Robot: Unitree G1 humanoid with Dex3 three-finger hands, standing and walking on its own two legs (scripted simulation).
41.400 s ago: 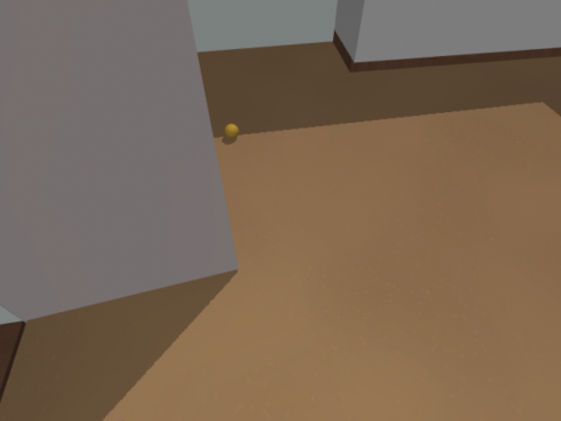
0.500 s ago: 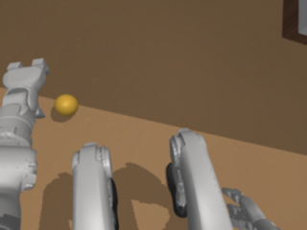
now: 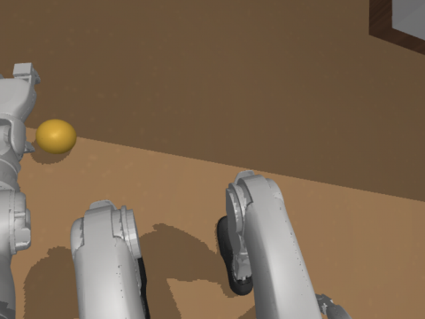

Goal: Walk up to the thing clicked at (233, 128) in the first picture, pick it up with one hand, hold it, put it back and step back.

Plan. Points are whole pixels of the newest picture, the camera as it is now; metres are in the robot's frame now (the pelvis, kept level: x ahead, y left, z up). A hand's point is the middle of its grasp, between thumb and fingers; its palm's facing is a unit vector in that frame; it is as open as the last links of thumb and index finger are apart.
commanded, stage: home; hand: left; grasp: from above
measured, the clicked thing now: (56, 136) +0.50 +0.27 -0.29
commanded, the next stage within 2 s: none
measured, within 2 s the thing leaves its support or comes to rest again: neither
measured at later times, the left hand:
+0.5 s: hand out of the picture +0.35 +0.27 +0.02, palm faces -0.30 -0.61 -0.74, open 8.2 cm
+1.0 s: hand out of the picture +0.25 +0.20 +0.24, palm faces +0.11 -0.96 -0.28, open 7.4 cm
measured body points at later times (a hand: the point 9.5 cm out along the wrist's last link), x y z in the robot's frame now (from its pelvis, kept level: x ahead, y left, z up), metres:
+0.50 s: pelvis +0.01 +0.00 +0.14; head +0.19 +0.05 +0.55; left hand +0.37 +0.30 +0.06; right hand +0.17 -0.27 +0.02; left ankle +0.08 +0.12 -0.30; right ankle +0.11 -0.14 -0.30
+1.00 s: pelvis +0.05 -0.01 +0.31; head +0.13 +0.01 +0.76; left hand +0.25 +0.25 +0.26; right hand +0.24 -0.23 +0.23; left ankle +0.08 +0.12 -0.30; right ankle +0.11 -0.14 -0.30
